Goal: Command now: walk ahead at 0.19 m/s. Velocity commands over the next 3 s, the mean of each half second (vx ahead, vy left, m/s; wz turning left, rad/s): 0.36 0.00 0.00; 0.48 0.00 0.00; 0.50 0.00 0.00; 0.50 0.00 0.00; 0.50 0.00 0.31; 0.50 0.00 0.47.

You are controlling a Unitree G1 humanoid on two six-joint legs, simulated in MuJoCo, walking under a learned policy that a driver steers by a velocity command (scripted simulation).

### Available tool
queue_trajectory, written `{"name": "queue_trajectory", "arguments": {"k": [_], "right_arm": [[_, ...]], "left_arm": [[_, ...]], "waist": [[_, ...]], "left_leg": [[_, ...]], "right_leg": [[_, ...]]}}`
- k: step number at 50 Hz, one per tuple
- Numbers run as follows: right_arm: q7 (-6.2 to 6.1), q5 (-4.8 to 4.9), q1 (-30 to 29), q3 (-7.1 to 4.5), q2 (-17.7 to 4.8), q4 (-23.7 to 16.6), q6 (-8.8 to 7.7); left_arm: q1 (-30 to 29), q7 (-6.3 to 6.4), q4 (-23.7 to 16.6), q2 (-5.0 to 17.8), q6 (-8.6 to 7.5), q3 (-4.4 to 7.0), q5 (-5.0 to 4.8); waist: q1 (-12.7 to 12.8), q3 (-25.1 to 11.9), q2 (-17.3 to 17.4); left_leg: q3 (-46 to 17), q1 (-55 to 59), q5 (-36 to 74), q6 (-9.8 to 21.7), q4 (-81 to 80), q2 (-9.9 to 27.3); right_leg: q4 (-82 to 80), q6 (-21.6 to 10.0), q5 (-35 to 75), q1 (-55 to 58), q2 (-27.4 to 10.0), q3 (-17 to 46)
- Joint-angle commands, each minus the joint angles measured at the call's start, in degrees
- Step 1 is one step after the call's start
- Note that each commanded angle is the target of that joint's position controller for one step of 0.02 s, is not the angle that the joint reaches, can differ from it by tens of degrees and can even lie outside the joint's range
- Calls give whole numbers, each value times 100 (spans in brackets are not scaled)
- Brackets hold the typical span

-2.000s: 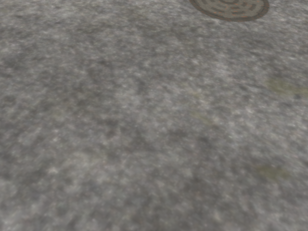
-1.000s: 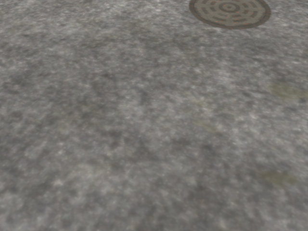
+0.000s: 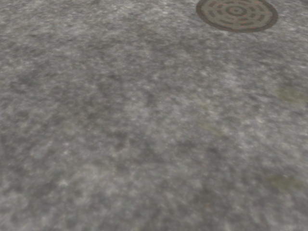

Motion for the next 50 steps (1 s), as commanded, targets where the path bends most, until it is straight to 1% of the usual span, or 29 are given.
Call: {"name": "queue_trajectory", "arguments": {"k": [1, 9, 11, 12, 13, 14, 15, 16, 17, 18, 19, 20, 21, 22, 23, 24, 25, 26, 27, 28, 29, 30, 31, 32, 33, 34, 38, 44, 50], "right_arm": [[0, 52, 337, -119, -583, -167, -142], [219, 154, 525, -127, -480, -375, -637], [306, 143, 382, -110, -411, -545, -825], [384, 118, 53, -99, -354, -711, -924], [453, 121, -687, -87, -386, -991, -1013], [491, 146, -1308, -97, -453, -1267, -1047], [493, 248, -1776, -102, -477, -1570, -1024], [480, 323, -1963, -42, -378, -1836, -976], [469, 306, -1919, 25, -262, -2031, -929], [467, 201, -1735, 67, -260, -2135, -886], [524, 116, -1405, 126, -233, -2102, -851], [594, 31, -828, 84, -333, -1860, -812], [578, 81, -244, -108, -672, -1605, -716], [494, 152, 364, -292, -972, -1426, -584], [400, 163, 960, -433, -1151, -1279, -490], [325, 172, 1473, -527, -1246, -1146, -423], [275, 124, 2099, -594, -1478, -867, -371], [320, -3, 1788, -387, -1556, -834, -394], [431, -157, 1380, -291, -1573, -990, -535], [580, -52, 656, -215, -1146, -1080, -645], [656, 24, 55, -210, -1040, -1200, -713], [698, -51, -408, -240, -1140, -1239, -754], [693, -156, -571, -227, -1064, -1213, -769], [649, -185, -559, -177, -889, -1120, -773], [589, -146, -356, -132, -724, -983, -787], [533, -112, -83, -110, -657, -855, -800], [340, -92, 637, -168, -864, -656, -721], [189, -45, 1026, -168, -864, -590, -605], [177, -44, 1541, -227, -907, -385, -431]], "left_arm": [[362, 8, -180, 536, -143, 105, -56], [757, -174, -301, 490, -584, 123, -171], [1344, -216, -174, 660, -694, 189, -223], [1943, -240, -8, 891, -733, 275, -201], [2726, -273, 170, 1096, -720, 355, -130], [2986, -269, 232, 1075, -692, 342, -47], [2740, -216, 202, 910, -663, 257, 6], [2434, -159, 133, 760, -614, 194, 15], [1963, -102, 17, 657, -561, 133, -34], [1243, -31, -227, 592, -520, 86, -91], [327, 41, -559, 794, -479, 117, -118], [56, 55, -689, 1145, -481, 221, -119], [273, 27, -677, 1446, -518, 296, -22], [225, -9, -639, 1637, -529, 333, 0], [231, -48, -590, 1577, -506, 328, -32], [274, -86, -566, 1395, -490, 297, -13], [203, -85, -669, 1026, -518, 229, 76], [508, -153, -852, 7, -610, -15, 245], [1812, -163, -869, -467, -756, -41, -156], [1596, -176, -901, 13, -802, 32, -335], [919, -161, -1079, 227, -770, 46, -248], [544, -95, -1118, 383, -674, 89, -125], [447, -87, -1135, 613, -572, 182, -74], [460, -116, -1160, 751, -488, 247, -105], [424, -127, -1165, 832, -447, 292, -110], [251, -126, -1194, 869, -441, 318, -84], [-820, -177, -1473, 691, -485, 342, 21], [-2101, -326, -1831, 552, -550, 310, -38], [-2970, -532, -2166, 464, -675, 215, -86]], "waist": [[8, 944, 41], [74, 878, -109], [247, 712, -461], [483, 470, -786], [969, 315, -1084], [1169, 500, -1491], [990, 826, -1185], [827, 859, -1037], [570, 982, -727], [246, 1015, -549], [-98, 961, -466], [-261, 462, -469], [-450, 79, -706], [-843, -78, -892], [-1235, -349, -797], [-1593, -533, -515], [-1831, -529, 323], [-989, -414, 2314], [-202, -935, 3466], [57, -203, 1828], [40, 153, 676], [124, 180, -68], [210, 95, -31], [296, 125, 449], [299, 200, 654], [243, 278, 590], [-41, 247, 65], [-374, 432, 254], [-575, 674, 313]], "left_leg": [[-176, -491, -2180, 407, -737, 43], [-456, -636, -1265, 746, -219, 32], [-79, -1294, 105, 660, 733, -246], [262, -2033, 1238, 490, 1627, -424], [435, -3304, 1366, 349, 2808, -417], [230, -4829, -1377, 406, 3966, -316], [-179, -5854, -2154, 480, 4821, 131], [-412, -6428, -2404, 511, 5258, 432], [-500, -6422, -2222, 512, 4907, 737], [-437, -5524, -1612, 452, 3792, 941], [-200, -3572, -492, 319, 2314, 893], [188, -932, 1218, 179, 1472, 489], [582, 467, 1905, 1, 1623, 13], [681, 1043, 1619, -32, 1727, -159], [813, 1480, 1054, 25, 1545, -315], [962, 1967, 925, 119, 1187, -383], [392, 2429, 870, 214, 803, -32], [-1780, 1734, 314, 397, -4, 1035], [-5250, 1751, -514, 1135, -2327, 2054], [-5374, 1255, -1008, 1168, -2667, 2242], [-4236, 492, -627, 1130, -2339, 2144], [-3271, -159, -101, 1008, -2133, 1858], [-2484, -505, 63, 980, -2094, 1521], [-1991, -575, 274, 990, -2204, 1285], [-1644, -467, 526, 1048, -2352, 1122], [-1405, -289, 831, 1096, -2456, 1032], [-1007, 885, 1993, 1058, -2592, 1130], [-412, 1215, 2183, 883, -2832, 929], [-297, 2393, 3166, 1016, -2333, 1199]], "right_leg": [[-748, -437, -1995, -1122, -24, 69], [-517, -830, -1267, -688, -178, 579], [-300, -1019, 101, 172, -372, 1046], [-361, -1214, 1083, 1086, -716, 1638], [-820, -1578, 1799, 2135, -1311, 2587], [-1234, -1958, 2382, 2895, -2133, 3645], [-1051, -1914, 2462, 3155, -2404, 3709], [-1050, -1673, 2405, 3190, -2499, 3364], [-1341, -1308, 2075, 2722, -2425, 2847], [-1829, -913, 1554, 1746, -2078, 2152], [-2266, -669, 944, 140, -1557, 1354], [-2513, -556, 641, -1253, -988, 661], [-2622, -586, 811, -1527, -917, 509], [-2181, -491, 1673, -1333, -843, 281], [-1183, -337, 2765, -956, -671, -39], [80, -170, 3600, -885, -580, -183], [2004, 62, 2642, -1446, -397, -145], [4628, 48, -1405, -2096, 271, 164], [5793, -242, -1334, -2700, 719, 1011], [6007, -326, -492, -3104, 307, 696], [5697, -455, 298, -3047, -113, 411], [5354, -482, 781, -2586, -488, 359], [4874, -516, 1019, -2267, -708, 387], [4457, -523, 1095, -2062, -821, 392], [4120, -512, 1129, -2080, -839, 309], [3852, -498, 1227, -2216, -831, 211], [2584, -332, 2060, -3339, -825, 38], [676, -139, 3087, -3175, -546, -318], [-225, -285, 2504, -3405, -311, -539]]}}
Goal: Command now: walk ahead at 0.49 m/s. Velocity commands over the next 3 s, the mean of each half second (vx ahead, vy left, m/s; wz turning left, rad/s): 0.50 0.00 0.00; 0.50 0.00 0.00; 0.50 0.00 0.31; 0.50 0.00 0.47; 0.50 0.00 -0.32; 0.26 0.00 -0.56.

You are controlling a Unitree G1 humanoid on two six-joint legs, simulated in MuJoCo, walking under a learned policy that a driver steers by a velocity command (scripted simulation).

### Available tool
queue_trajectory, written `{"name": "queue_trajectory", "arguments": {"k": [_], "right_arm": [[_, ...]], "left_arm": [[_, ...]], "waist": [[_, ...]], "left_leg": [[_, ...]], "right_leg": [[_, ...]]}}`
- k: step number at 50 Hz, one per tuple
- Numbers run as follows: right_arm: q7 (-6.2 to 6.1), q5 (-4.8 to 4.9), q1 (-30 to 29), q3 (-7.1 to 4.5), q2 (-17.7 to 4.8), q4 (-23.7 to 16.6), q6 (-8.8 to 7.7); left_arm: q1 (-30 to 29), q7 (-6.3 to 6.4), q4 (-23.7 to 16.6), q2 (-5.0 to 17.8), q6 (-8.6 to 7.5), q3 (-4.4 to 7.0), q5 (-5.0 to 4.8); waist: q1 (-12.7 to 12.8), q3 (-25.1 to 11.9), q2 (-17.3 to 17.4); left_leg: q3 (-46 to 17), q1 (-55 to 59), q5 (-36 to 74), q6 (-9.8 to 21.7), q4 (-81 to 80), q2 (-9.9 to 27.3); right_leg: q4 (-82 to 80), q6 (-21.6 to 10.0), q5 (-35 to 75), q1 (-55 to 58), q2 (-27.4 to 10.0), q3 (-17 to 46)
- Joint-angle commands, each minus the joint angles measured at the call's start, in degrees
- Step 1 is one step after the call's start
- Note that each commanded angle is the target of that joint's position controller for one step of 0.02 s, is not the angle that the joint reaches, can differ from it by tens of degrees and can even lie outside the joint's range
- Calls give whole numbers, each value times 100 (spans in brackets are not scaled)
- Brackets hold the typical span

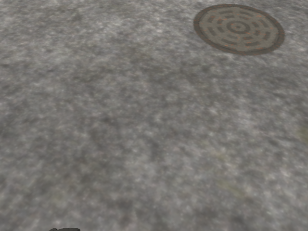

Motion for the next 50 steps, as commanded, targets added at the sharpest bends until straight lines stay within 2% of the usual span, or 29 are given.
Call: {"name": "queue_trajectory", "arguments": {"k": [1, 3, 4, 5, 6, 7, 8, 9, 10, 11, 13, 15, 18, 22, 26, 29, 30, 31, 32, 33, 34, 35, 36, 37, 38, 40, 42, 45, 50], "right_arm": [[-31, 2, 576, -193, -844, -8, 71], [-40, -20, 374, -237, -990, -88, 91], [-40, -30, 284, -262, -1077, -124, 111], [-21, -39, 64, -253, -1097, -198, 133], [10, -81, -172, -189, -1009, -375, 93], [107, -63, 557, 36, -189, -403, -30], [136, 61, 364, -32, -506, -312, -207], [144, 244, -301, -167, -944, -592, -300], [105, 278, -719, -186, -1004, -713, -329], [55, 208, -893, -236, -945, -729, -293], [23, 129, -557, -245, -613, -673, -118], [3, 102, -591, -241, -471, -721, -13], [-7, 29, -1396, -270, -583, -1022, 0], [77, 48, -2342, -206, -458, -1248, -59], [190, 108, -2943, -194, -566, -1477, -80], [271, 110, -2810, -258, -777, -1529, -134], [272, 105, -2411, -330, -907, -1430, -150], [243, 92, -1524, -473, -1148, -1143, -150], [194, 29, -456, -608, -1597, -920, -143], [235, -5, -70, -697, -2052, -768, -120], [252, 33, -127, -538, -1450, -812, -133], [238, 43, -656, -451, -1185, -923, -159], [233, 14, -1140, -399, -1053, -1043, -164], [249, -26, -1444, -357, -902, -1075, -169], [261, -76, -1549, -313, -773, -1061, -185], [270, -55, -1424, -317, -771, -953, -211], [215, -39, -1249, -362, -944, -851, -225], [118, -21, -999, -374, -1012, -730, -175], [56, 39, -575, -369, -1056, -521, -131]], "left_arm": [[-1202, -127, -700, 242, -193, -12, -36], [-854, -150, -665, 433, -227, 63, -33], [-366, -126, -551, 633, -228, 156, -25], [651, -82, -267, 919, -223, 295, -29], [1879, -8, 18, 1271, -188, 408, 63], [2592, 7, 207, 1657, -146, 509, 158], [2516, 27, 282, 1142, -112, 354, 123], [1871, 44, 202, 899, -105, 265, 65], [1300, 32, 93, 707, -116, 198, 59], [1017, -14, 68, 513, -138, 139, 98], [916, -62, 158, 387, -176, 102, 156], [1068, -34, 295, 572, -203, 142, 133], [1348, 95, 417, 818, -183, 198, 137], [1757, 173, 544, 958, -127, 219, 59], [2150, 194, 758, 1018, -54, 251, -19], [2086, 228, 789, 1122, 44, 303, -15], [1949, 232, 757, 1149, 80, 306, -9], [1904, 231, 726, 1021, 115, 258, 26], [1976, 234, 584, 794, 125, 151, 129], [2709, 170, 566, -11, -5, -78, 110], [2465, 145, 646, 581, -135, 40, -21], [1905, 128, 481, 941, -216, 132, -145], [1573, 166, 413, 933, -234, 134, -128], [1401, 204, 393, 888, -207, 168, -31], [1490, 213, 411, 806, -136, 192, 6], [1623, 220, 456, 557, 0, 177, 19], [1374, 238, 369, 524, 69, 187, 51], [762, 224, 173, 511, 76, 201, 98], [-161, 131, -64, 388, 24, 135, 51]], "waist": [[-62, 740, 585], [248, 402, 826], [524, 31, 1012], [1052, -552, 1063], [1549, -1387, 857], [1217, -2395, -625], [1315, -2451, -549], [1143, -1328, -509], [916, -714, -50], [711, -310, 214], [360, -152, -50], [266, 51, -112], [407, 262, -89], [708, 318, -62], [858, 437, -99], [631, 306, -173], [366, 74, -201], [-27, -459, -97], [-352, -1324, 539], [7, -1982, 2145], [-146, -2004, 1612], [-83, -1184, 1245], [76, -769, 747], [228, -430, 540], [416, -356, 637], [540, -260, 665], [550, -69, 571], [430, 119, 509], [148, 357, 561]], "left_leg": [[-629, 398, 3213, 535, 299, 1837], [-564, 476, 5016, 456, 865, 1860], [-534, 489, 6086, 396, 1429, 1825], [-381, 102, 6470, 253, 2489, 1635], [-344, -1328, 5081, 114, 4049, 1431], [-302, -3859, 750, -311, 6469, 280], [-1182, -4491, -1445, -170, 7225, 173], [-1061, -4884, -1105, -79, 7255, 570], [-844, -4701, -570, -78, 6939, 881], [-712, -4484, -297, -115, 6575, 1041], [-700, -3825, -20, -177, 6096, 1270], [-589, -3835, 111, -296, 5718, 1356], [-507, -4358, 1020, -456, 4667, 1430], [-255, -4059, 2175, -442, 3035, 1142], [-336, -4229, 2004, -328, 2410, 1046], [-285, -3862, 1361, -103, 2169, 923], [-127, -3243, 1233, -2, 2063, 758], [8, -2064, 1242, 150, 2035, 592], [-1020, -366, 1310, 510, 2128, 1501], [-3773, 1525, 260, 1471, 1386, 2721], [-4382, 1509, -429, 1390, 917, 2687], [-3534, 821, -209, 1100, 879, 2507], [-2831, 23, 422, 957, 783, 2303], [-2320, -688, 1001, 883, 622, 2101], [-1968, -1094, 1300, 813, 458, 1943], [-1605, -1423, 1587, 864, 186, 1825], [-1357, -1484, 1815, 921, -6, 1817], [-1058, -1324, 1905, 847, -145, 1744], [-609, -1172, 1705, 659, -207, 1571]], "right_leg": [[-376, -142, -450, -681, 152, -176], [-464, -333, -826, 164, 443, -373], [-439, -459, -986, 890, 648, -489], [-598, -674, -699, 2276, 710, -482], [-296, -1072, -603, 4383, -164, 487], [-549, -2110, -1530, 6748, -1791, 3378], [-1279, -2018, -1678, 6630, -1898, 4308], [-1488, -1663, -1546, 5626, -1650, 3249], [-1743, -1464, -1038, 4538, -1413, 2420], [-1963, -1324, -665, 3727, -1159, 1875], [-2317, -1215, -609, 2855, -833, 1279], [-2541, -1291, -398, 2425, -775, 959], [-2683, -1262, -264, 2464, -705, 692], [-2656, -998, -383, 2668, -510, 328], [-2370, -933, -608, 3492, -877, 469], [-1905, -773, -87, 3960, -1116, 568], [-1411, -670, 720, 3953, -1011, 448], [-365, -528, 1351, 3710, -698, 219], [1442, -308, 204, 2664, -306, -116], [3432, 55, -3248, 337, 774, -95], [4197, -32, -3890, -332, 552, 701], [4323, -151, -3426, -712, 252, 662], [4110, -168, -2876, -531, -55, 520], [3733, -145, -2535, -289, -236, 472], [3481, -141, -2304, 80, -386, 514], [3134, -89, -2130, 341, -428, 449], [2692, 2, -1752, 74, -457, 407], [1758, 127, -885, -326, -441, 373], [358, 141, 74, -45, -177, 114]]}}
Over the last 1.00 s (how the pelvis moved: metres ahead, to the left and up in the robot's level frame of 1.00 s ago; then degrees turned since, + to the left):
0.43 0.12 0.00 0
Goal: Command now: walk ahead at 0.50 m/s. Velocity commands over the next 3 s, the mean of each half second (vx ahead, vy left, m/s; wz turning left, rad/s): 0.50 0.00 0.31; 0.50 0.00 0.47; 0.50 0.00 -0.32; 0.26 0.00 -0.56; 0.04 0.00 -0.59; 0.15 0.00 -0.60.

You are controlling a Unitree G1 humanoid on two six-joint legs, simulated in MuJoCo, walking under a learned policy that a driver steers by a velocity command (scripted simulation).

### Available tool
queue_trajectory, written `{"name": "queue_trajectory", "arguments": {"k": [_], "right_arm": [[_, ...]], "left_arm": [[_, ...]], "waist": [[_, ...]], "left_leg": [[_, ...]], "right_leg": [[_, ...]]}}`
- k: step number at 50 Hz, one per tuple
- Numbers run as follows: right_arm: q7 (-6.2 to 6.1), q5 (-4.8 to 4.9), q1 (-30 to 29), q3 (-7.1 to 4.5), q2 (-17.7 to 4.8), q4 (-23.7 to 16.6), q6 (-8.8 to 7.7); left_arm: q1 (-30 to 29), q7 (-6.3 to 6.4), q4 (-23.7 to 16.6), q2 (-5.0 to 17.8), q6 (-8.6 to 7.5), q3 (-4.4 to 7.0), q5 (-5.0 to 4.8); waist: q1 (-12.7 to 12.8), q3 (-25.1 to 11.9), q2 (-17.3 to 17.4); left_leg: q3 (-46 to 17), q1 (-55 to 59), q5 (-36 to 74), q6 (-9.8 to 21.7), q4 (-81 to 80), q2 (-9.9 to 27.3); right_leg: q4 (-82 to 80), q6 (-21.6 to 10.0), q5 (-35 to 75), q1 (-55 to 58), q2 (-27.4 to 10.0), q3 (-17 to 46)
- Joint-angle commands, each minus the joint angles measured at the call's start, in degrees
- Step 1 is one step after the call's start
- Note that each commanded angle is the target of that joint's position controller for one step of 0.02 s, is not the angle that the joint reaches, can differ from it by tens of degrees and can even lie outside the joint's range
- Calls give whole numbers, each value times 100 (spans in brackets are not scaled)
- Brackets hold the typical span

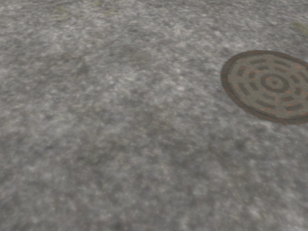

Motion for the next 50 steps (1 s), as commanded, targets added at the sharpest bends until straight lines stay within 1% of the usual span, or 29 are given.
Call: {"name": "queue_trajectory", "arguments": {"k": [1, 4, 6, 8, 9, 10, 11, 12, 13, 15, 17, 19, 22, 26, 29, 32, 34, 35, 36, 37, 38, 39, 40, 41, 42, 43, 44, 46, 50], "right_arm": [[-53, 43, 159, -179, -916, -151, -43], [-72, 74, 445, -197, -910, 21, 48], [-105, 98, 399, -238, -992, 39, 104], [-116, 112, 159, -278, -1105, -26, 147], [-108, 94, 47, -236, -997, -79, 161], [-99, 22, -35, -140, -775, -245, 156], [-72, 57, 736, 67, 9, -280, 62], [-67, 174, 565, -41, -470, -207, -29], [-76, 289, 73, -164, -860, -379, -61], [-142, 207, -363, -214, -780, -470, -9], [-127, 200, -141, -243, -505, -444, 155], [-120, 203, -219, -247, -354, -541, 288], [-98, 138, -636, -277, -399, -756, 358], [52, 111, -1296, -221, -336, -982, 306], [164, 100, -1926, -153, -286, -1250, 300], [271, 119, -2262, -140, -342, -1512, 318], [317, 120, -2122, -209, -506, -1608, 338], [319, 125, -1798, -284, -646, -1579, 352], [309, 147, -1082, -416, -862, -1422, 354], [222, 158, -99, -636, -1268, -1150, 372], [97, 166, 312, -790, -1911, -1037, 406], [148, 97, 168, -725, -2054, -1267, 288], [202, 50, 185, -564, -1523, -1255, 206], [197, 62, -43, -496, -1273, -1247, 144], [185, 81, -505, -441, -1094, -1346, 117], [165, 60, -847, -372, -891, -1445, 108], [132, 0, -1009, -310, -751, -1507, 104], [82, -11, -901, -297, -787, -1436, 53], [-30, -20, -514, -301, -931, -1210, 11]], "left_arm": [[-669, -63, -422, 186, -77, -11, -30], [-1129, -157, -634, 223, -139, -28, -55], [-1079, -212, -690, 341, -209, 2, -64], [-469, -207, -553, 584, -267, 113, -60], [407, -163, -285, 832, -280, 251, -44], [1534, -98, -64, 1237, -289, 375, 58], [2054, -96, 85, 1656, -235, 473, 88], [2021, -92, 51, 1103, -223, 314, 68], [1529, -73, -19, 802, -232, 215, 43], [748, -89, -101, 451, -255, 111, 75], [523, -95, -40, 301, -286, 84, 142], [548, -55, 39, 417, -316, 128, 131], [689, 39, 119, 605, -313, 190, 155], [843, 122, 140, 759, -249, 224, 134], [1164, 152, 204, 881, -169, 261, 71], [1360, 140, 255, 991, -50, 307, -11], [1236, 147, 198, 1149, 20, 352, -58], [1154, 157, 161, 1239, 61, 376, -86], [1022, 160, 119, 1281, 110, 378, -115], [1023, 166, 71, 1207, 115, 338, -91], [1166, 148, -157, 596, 48, 163, 143], [1289, 73, -423, 306, -209, 23, 67], [551, 4, -568, 761, -391, 126, -181], [377, -17, -620, 764, -482, 119, -239], [426, 34, -501, 730, -500, 131, -111], [502, 65, -441, 829, -444, 199, -2], [694, 39, -361, 834, -341, 218, -6], [822, 17, -270, 645, -185, 188, 35], [185, 15, -427, 500, -86, 113, 32]], "waist": [[-19, 424, 564], [-114, 597, 548], [32, 545, 626], [427, 183, 773], [838, -360, 712], [1246, -1252, 323], [962, -2129, -1164], [1088, -2202, -1027], [1007, -1321, -767], [679, -439, -225], [380, -203, -435], [290, 3, -324], [312, 202, -122], [484, 353, -32], [717, 559, 70], [759, 644, 1], [548, 420, -172], [323, 161, -282], [-113, -218, -247], [-566, -739, -8], [-356, -1046, 1282], [-3, -1956, 1652], [-308, -1612, 880], [-178, -983, 763], [101, -630, 297], [309, -438, 333], [467, -427, 420], [518, -387, 425], [284, -36, 520]], "left_leg": [[-690, -159, 1110, 742, -487, 1500], [-850, 366, 1303, 753, -194, 1729], [-1015, 584, 1620, 690, 107, 1857], [-1042, 492, 2725, 570, 725, 1788], [-859, 164, 3236, 417, 1636, 1474], [-608, -976, 2132, 194, 3273, 1086], [-320, -3282, -1201, -229, 5388, 132], [-1123, -3796, -2266, -184, 6238, 264], [-1099, -4170, -1873, -114, 6458, 550], [-914, -3783, -1005, -83, 6024, 1009], [-936, -3215, -648, -55, 5715, 1213], [-897, -3298, -426, -79, 5528, 1279], [-975, -3772, 293, -173, 4916, 1282], [-642, -3733, 1221, -199, 3702, 1186], [-333, -3841, 1246, -138, 3095, 1116], [-98, -3894, 713, 14, 2743, 995], [204, -3357, 161, 205, 2652, 698], [383, -2832, -117, 325, 2663, 463], [529, -1880, -36, 497, 2401, 174], [292, -269, 269, 729, 2084, 26], [-1992, 1302, 150, 1274, 1835, 1343], [-5129, 2385, -785, 2247, 743, 2341], [-4697, 2291, -657, 1885, 424, 2242], [-3767, 1645, -258, 1647, 499, 2032], [-3081, 770, 245, 1426, 516, 1752], [-2604, 84, 786, 1296, 449, 1552], [-2311, -289, 1101, 1238, 325, 1488], [-1865, -615, 1818, 1245, 145, 1426], [-1170, -574, 2057, 1023, -134, 1306]], "right_leg": [[-614, 9, 416, 65, 161, -189], [-987, -75, 47, -88, 235, -144], [-1233, -167, -318, 162, 314, -107], [-1401, -287, -585, 1252, 567, -288], [-1439, -434, -495, 2525, 657, -364], [-1178, -781, -465, 4378, -203, 492], [-1628, -1584, -1388, 6472, -1677, 2970], [-2177, -1522, -1970, 6265, -1704, 3704], [-2303, -1229, -1969, 5517, -1530, 2810], [-2713, -967, -1317, 3918, -1131, 1547], [-3065, -878, -1030, 3168, -873, 794], [-3285, -941, -715, 2910, -868, 329], [-3428, -974, -356, 3014, -883, -166], [-3469, -845, -90, 3243, -764, -854], [-3388, -816, -2, 3692, -890, -1132], [-3034, -725, 504, 4293, -1060, -1316], [-2431, -607, 2122, 4485, -1091, -1492], [-1849, -543, 3104, 4506, -1070, -1569], [-838, -427, 3656, 4325, -927, -1705], [590, -182, 2984, 3476, -685, -1778], [2634, 138, -885, 1408, -76, -1746], [3942, 277, -3761, -114, 931, -340], [4111, 130, -3391, -781, 638, 263], [3753, -29, -2872, -934, 388, 194], [3245, -48, -2439, -542, 125, 221], [2774, -18, -2193, -96, -31, 234], [2580, 14, -1996, 261, -155, 225], [2195, 139, -1696, 465, -179, 72], [1009, 242, -430, -1, -174, -24]]}}
Over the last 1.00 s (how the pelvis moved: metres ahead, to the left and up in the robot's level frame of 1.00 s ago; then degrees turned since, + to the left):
0.57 0.04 0.01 0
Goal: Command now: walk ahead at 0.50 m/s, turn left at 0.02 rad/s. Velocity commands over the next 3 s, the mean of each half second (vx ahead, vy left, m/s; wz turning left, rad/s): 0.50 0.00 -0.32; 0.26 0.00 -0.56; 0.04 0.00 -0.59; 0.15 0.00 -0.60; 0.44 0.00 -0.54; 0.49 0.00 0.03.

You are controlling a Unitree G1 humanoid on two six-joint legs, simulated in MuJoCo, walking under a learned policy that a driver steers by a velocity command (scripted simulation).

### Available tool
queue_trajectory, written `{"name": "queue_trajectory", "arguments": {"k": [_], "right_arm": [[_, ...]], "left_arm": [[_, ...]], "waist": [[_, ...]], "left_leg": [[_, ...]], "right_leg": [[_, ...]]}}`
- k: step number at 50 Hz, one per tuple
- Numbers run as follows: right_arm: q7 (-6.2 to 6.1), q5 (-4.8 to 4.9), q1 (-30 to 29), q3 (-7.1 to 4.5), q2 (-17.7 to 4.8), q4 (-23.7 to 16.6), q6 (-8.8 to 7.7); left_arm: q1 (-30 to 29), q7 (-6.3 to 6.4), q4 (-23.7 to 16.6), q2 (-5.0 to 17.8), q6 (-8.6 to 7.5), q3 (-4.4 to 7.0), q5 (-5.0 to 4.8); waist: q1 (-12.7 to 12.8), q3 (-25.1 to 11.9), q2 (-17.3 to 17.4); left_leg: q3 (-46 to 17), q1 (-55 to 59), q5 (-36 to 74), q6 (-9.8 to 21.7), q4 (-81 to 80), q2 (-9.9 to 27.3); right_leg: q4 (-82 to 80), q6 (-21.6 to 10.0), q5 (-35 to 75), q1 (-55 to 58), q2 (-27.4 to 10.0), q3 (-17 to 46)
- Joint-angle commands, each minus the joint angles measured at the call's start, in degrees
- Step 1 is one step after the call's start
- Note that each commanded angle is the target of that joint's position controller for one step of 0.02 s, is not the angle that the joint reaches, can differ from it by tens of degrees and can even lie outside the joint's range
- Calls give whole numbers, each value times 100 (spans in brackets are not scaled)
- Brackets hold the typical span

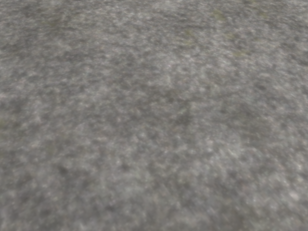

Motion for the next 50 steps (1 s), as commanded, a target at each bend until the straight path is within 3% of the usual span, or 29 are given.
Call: {"name": "queue_trajectory", "arguments": {"k": [1, 5, 10, 13, 14, 15, 16, 17, 18, 19, 20, 21, 22, 24, 27, 30, 32, 34, 36, 37, 38, 39, 40, 41, 42, 43, 45, 46, 50], "right_arm": [[-97, -18, -23, -178, -875, -268, -125], [-110, -47, 109, -167, -941, -90, -173], [-146, -25, 306, -186, -964, 153, -59], [-234, -11, 84, -228, -1168, 77, 52], [-266, -13, -3, -231, -1227, 40, 107], [-299, -1, -99, -209, -1237, -20, 130], [-298, -140, 193, -91, -965, -165, 51], [-157, -141, 560, 116, -340, -251, -142], [-47, 88, 49, 17, -883, -332, -356], [0, 244, -464, 8, -993, -518, -455], [-20, 162, -683, 15, -933, -569, -491], [-70, 7, -719, -45, -1000, -578, -457], [-83, -50, -626, -64, -974, -594, -390], [-117, -90, -443, -54, -842, -606, -271], [-160, -116, -921, 9, -680, -798, -196], [-130, -106, -1523, 60, -554, -977, -236], [-91, -53, -1737, 46, -589, -1089, -258], [-53, -35, -1748, -7, -725, -1138, -265], [-25, -46, -1468, -79, -888, -1088, -305], [-35, -85, -1135, -108, -942, -1016, -342], [-74, -201, -657, -164, -1199, -991, -368], [-128, -301, -331, -187, -1464, -1045, -301], [-92, -122, -26, -218, -1436, -905, -168], [-119, -87, -316, -141, -1072, -1097, -77], [-165, -103, -571, -58, -836, -1161, 19], [-182, -137, -822, -2, -756, -1176, 99], [-196, -179, -1138, -30, -878, -1116, 180], [-196, -194, -1184, -57, -917, -1090, 185], [-224, -117, -1275, -144, -1063, -1026, 214]], "left_arm": [[-29, -27, -205, 276, 24, 30, -21], [-548, -131, -344, 216, -7, -42, -97], [-914, -339, -614, 210, -52, -97, -126], [-408, -414, -623, 440, -30, 1, -93], [185, -399, -514, 647, -1, 108, -83], [1049, -346, -343, 921, 23, 254, -79], [1852, -249, -277, 1456, 77, 396, -64], [1815, -263, -332, 1392, 63, 348, -141], [1830, -252, -304, 1018, 77, 240, -125], [1549, -218, -400, 796, 77, 186, -94], [1177, -224, -491, 705, 60, 141, -65], [899, -202, -585, 571, 44, 97, -38], [755, -177, -676, 552, 52, 69, 8], [697, -124, -749, 643, 63, 93, -17], [893, -19, -768, 886, 76, 171, -63], [1138, 50, -743, 910, 188, 199, -104], [1403, 85, -681, 900, 298, 210, -124], [1461, 129, -703, 818, 399, 200, -134], [1251, 179, -845, 765, 462, 197, -98], [1037, 187, -959, 699, 472, 178, -99], [982, 177, -1121, 454, 443, 100, -37], [1817, 153, -1120, 66, 403, -4, 74], [2475, 95, -1152, 464, 381, -15, -74], [2159, 103, -1054, 918, 455, 113, -147], [1532, 128, -1170, 1052, 567, 171, -151], [1279, 160, -1213, 1014, 685, 197, -127], [1291, 174, -1307, 714, 838, 158, -133], [1347, 179, -1327, 555, 859, 126, -126], [1106, 133, -1479, 429, 840, 69, -49]], "waist": [[32, -202, 536], [-212, 115, 572], [-310, 325, 493], [51, -190, 792], [379, -561, 835], [844, -1013, 653], [936, -1749, -356], [557, -2392, -1407], [873, -2194, -745], [861, -1451, -379], [606, -818, 274], [399, -612, 361], [225, -487, 232], [70, -388, 57], [193, -254, -12], [451, -232, -172], [564, -372, -281], [521, -476, -369], [309, -577, -504], [77, -699, -495], [-102, -1263, -196], [181, -2005, 1166], [253, -2795, 2154], [96, -2393, 1330], [-12, -1751, 912], [44, -1300, 672], [282, -709, 922], [314, -649, 1049], [264, -985, 1000]], "left_leg": [[-607, 192, 1774, 718, -861, 1451], [-222, 422, 1138, 518, -1117, 1533], [124, 1586, 2029, 417, -718, 1934], [404, 1884, 4810, 210, 319, 1942], [534, 1799, 5608, 103, 1172, 1843], [715, 1136, 5306, -106, 2435, 1634], [806, -543, 2840, -382, 4452, 1189], [40, -2748, -2165, -717, 6245, -52], [-746, -3409, -2057, -503, 6515, 338], [-641, -3643, -1614, -388, 6241, 619], [-550, -3473, -1293, -377, 5664, 848], [-528, -3073, -1099, -431, 5120, 1025], [-518, -2732, -1030, -495, 4907, 1091], [-399, -2533, -959, -671, 4339, 1149], [-219, -2446, 30, -918, 3153, 1033], [-90, -1915, 1227, -966, 1826, 635], [-86, -1683, 1506, -956, 1399, 389], [-261, -1602, 1303, -883, 1055, 295], [-375, -1380, 1055, -719, 787, 313], [-319, -900, 1494, -582, 433, 430], [-751, 261, 2645, -255, 596, 1125], [-2135, 2018, 5143, 529, 1131, 2663], [-3632, 2740, 4279, 1295, 1056, 3567], [-3297, 2258, 3014, 1137, 794, 3168], [-2461, 1658, 2332, 852, 669, 2780], [-1951, 950, 1978, 741, 495, 2479], [-1174, -275, 1485, 625, 61, 2036], [-899, -479, 1499, 654, -74, 1940], [-454, -336, 1920, 851, -148, 2223]], "right_leg": [[-843, 14, 1142, -80, -25, -74], [-1867, -146, 2023, 12, 187, -193], [-2384, -433, 1304, -457, 444, -237], [-2331, -708, 433, 434, 892, -700], [-2343, -836, 271, 1209, 1127, -850], [-2589, -1048, 607, 2565, 1166, -658], [-2437, -1630, 839, 4491, -55, 1146], [-3413, -2677, -213, 6119, -1150, 4297], [-3799, -2351, -938, 6102, -962, 4141], [-3860, -2097, -887, 5401, -783, 3327], [-3988, -1966, -317, 4368, -574, 2756], [-4079, -1892, 233, 3676, -405, 2379], [-4209, -1899, 590, 3190, -258, 2186], [-4350, -1922, 1076, 2675, -125, 1845], [-4400, -1756, 1394, 2222, 154, 1333], [-4048, -1388, 1830, 2013, 529, 988], [-3697, -1217, 1983, 2213, 537, 1143], [-3269, -1090, 1800, 2594, 461, 1534], [-2722, -954, 1806, 2905, 412, 1920], [-2268, -777, 1741, 2852, 575, 1897], [-1245, -528, 1177, 2413, 875, 1663], [427, -160, -2346, 1095, 1546, 1018], [1669, 0, -3417, 225, 1436, 743], [2213, 189, -2866, -67, 1092, 794], [2283, 300, -2419, -254, 954, 512], [2141, 367, -2148, -185, 798, 409], [1519, 358, -1855, 395, 637, 159], [1236, 356, -1758, 595, 662, 13], [102, 276, -1217, 1049, 469, -112]]}}
Over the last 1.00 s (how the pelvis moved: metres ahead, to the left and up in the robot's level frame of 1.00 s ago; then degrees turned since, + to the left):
0.52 0.08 0.00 26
